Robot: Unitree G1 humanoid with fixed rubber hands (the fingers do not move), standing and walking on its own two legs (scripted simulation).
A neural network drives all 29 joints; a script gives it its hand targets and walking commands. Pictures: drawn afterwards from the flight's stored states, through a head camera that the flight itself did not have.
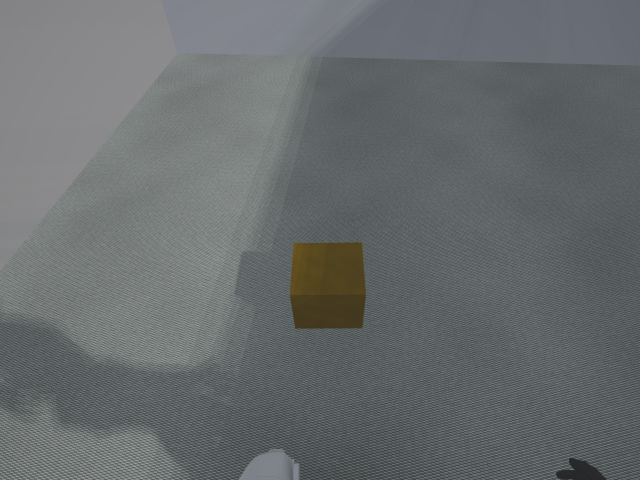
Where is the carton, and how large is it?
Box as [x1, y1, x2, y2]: [290, 243, 365, 328]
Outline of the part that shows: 294,243 290,298 295,328 361,327 365,297 361,243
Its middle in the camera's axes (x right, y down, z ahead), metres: +0.02 +0.14 +1.35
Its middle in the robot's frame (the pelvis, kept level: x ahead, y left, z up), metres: +0.82 +0.04 -0.64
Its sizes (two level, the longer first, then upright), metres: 0.234 0.211 0.213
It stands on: the floor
